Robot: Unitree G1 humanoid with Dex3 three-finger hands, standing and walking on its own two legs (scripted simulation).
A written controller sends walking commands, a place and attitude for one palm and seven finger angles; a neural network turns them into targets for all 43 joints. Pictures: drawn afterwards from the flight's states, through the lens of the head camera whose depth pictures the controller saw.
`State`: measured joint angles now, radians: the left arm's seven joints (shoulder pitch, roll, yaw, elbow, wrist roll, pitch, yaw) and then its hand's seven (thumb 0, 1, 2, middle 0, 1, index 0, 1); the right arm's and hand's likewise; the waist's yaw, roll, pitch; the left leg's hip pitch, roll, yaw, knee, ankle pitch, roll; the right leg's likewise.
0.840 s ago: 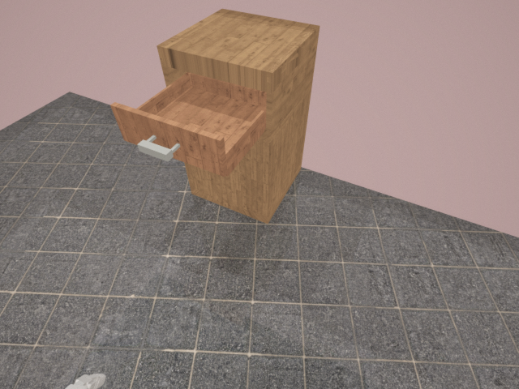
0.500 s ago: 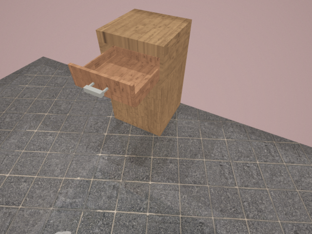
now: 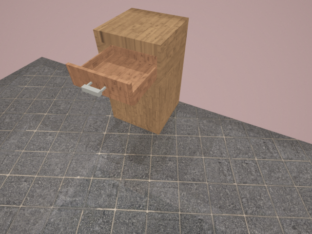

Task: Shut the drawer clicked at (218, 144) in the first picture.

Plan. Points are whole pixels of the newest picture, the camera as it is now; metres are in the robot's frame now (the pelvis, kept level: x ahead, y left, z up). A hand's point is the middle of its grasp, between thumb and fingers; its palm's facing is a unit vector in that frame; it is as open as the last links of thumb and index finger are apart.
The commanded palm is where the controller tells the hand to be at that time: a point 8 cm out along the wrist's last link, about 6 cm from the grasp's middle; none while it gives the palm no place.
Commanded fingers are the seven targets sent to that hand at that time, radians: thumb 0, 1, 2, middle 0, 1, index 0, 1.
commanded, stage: look at it before walking up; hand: left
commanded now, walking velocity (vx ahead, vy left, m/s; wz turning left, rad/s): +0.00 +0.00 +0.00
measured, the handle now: (94, 88) +0.81 +0.37 -0.14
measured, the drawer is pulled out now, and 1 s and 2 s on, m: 0.29 0.29 0.29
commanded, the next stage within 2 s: walk to a spot facing it in 0.60 s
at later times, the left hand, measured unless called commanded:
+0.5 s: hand out of the picture +0.08 +0.25 -0.15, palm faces -0.04 -0.94 -0.34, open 7.4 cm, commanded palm none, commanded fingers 0.00 0.90 0.90 -0.20 -0.30 -0.20 -0.30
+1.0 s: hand out of the picture +0.06 +0.24 -0.17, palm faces +0.09 -0.95 -0.29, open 7.4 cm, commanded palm none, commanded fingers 0.00 0.90 0.90 -0.20 -0.30 -0.20 -0.30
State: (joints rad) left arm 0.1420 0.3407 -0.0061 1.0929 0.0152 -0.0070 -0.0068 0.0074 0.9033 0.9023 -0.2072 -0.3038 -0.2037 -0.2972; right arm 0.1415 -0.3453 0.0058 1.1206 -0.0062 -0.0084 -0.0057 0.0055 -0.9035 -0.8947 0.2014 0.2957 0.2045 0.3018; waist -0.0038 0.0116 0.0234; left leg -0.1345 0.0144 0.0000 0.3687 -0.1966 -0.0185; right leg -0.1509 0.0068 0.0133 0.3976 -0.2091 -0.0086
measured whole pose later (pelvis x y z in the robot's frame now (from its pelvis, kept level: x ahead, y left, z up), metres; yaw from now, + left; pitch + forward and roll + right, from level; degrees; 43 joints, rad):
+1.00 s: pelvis +0.00 +0.01 -0.01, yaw +8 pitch -1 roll -1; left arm 0.15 0.27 0.01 0.97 0.03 0.02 0.02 0.00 0.90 0.90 -0.21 -0.30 -0.20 -0.30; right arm 0.18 -0.27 -0.02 1.03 0.00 0.05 0.00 0.00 -0.91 -0.90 0.20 0.30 0.20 0.30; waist -0.01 0.00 0.07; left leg -0.34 0.00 0.01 0.76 -0.43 -0.03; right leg -0.21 -0.05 -0.10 0.53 -0.30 0.01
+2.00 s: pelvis -0.01 +0.00 -0.01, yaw +44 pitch +0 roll +2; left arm 0.29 0.23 0.04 0.91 0.04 0.01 0.01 0.01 0.90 0.90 -0.21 -0.30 -0.20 -0.30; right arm 0.13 -0.27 -0.06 0.93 -0.01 0.08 0.03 0.01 -0.91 -0.90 0.20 0.29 0.20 0.30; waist 0.03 -0.02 0.08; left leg -0.36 0.03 0.07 0.77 -0.42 -0.05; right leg -0.18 -0.16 -0.24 0.57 -0.37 0.02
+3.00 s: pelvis +0.15 +0.32 -0.04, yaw +76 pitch -1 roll -1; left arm 0.38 0.23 0.06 1.05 0.02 0.00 -0.02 0.01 0.91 0.90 -0.21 -0.30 -0.20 -0.30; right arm 0.06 -0.24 -0.05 0.88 -0.02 -0.04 0.03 0.00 -0.91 -0.90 0.20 0.29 0.20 0.30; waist 0.04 -0.03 0.12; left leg -0.49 -0.01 0.14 0.74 -0.23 0.12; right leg -0.25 -0.18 -0.14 1.20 -0.49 0.08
